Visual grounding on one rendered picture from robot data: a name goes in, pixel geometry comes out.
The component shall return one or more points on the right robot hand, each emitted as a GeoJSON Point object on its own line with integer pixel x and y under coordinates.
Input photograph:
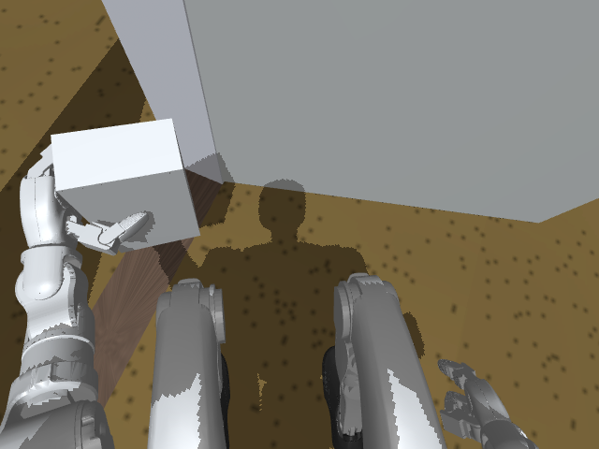
{"type": "Point", "coordinates": [464, 416]}

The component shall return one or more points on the left robot arm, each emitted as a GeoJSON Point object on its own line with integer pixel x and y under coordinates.
{"type": "Point", "coordinates": [53, 403]}

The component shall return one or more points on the right robot arm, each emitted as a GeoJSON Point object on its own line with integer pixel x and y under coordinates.
{"type": "Point", "coordinates": [501, 434]}

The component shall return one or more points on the right robot foot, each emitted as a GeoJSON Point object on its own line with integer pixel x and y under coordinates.
{"type": "Point", "coordinates": [331, 385]}

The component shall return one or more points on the carton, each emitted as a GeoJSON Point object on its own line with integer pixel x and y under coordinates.
{"type": "Point", "coordinates": [107, 174]}

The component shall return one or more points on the left robot hand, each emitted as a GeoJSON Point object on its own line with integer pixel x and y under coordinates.
{"type": "Point", "coordinates": [47, 218]}

